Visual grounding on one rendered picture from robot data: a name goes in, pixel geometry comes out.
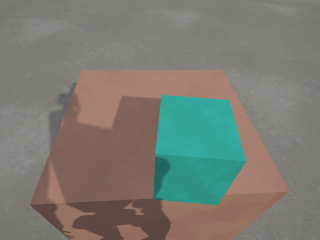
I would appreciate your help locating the carton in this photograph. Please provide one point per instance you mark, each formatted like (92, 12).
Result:
(198, 151)

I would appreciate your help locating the pedestal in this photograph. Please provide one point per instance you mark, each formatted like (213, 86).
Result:
(98, 180)

